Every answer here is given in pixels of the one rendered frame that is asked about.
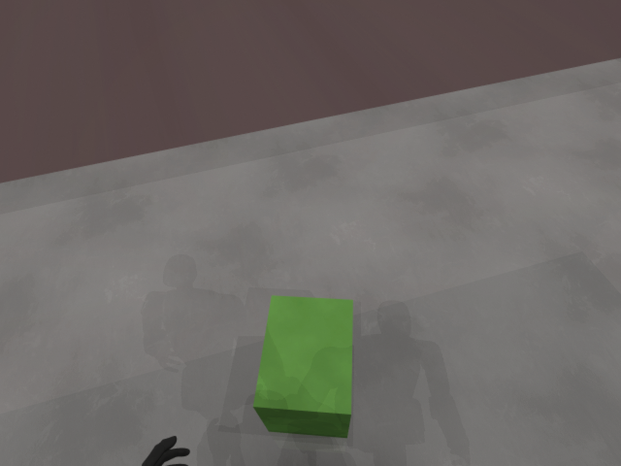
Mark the carton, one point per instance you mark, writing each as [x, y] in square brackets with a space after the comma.
[305, 375]

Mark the robot left hand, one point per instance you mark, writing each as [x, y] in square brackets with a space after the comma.
[163, 452]

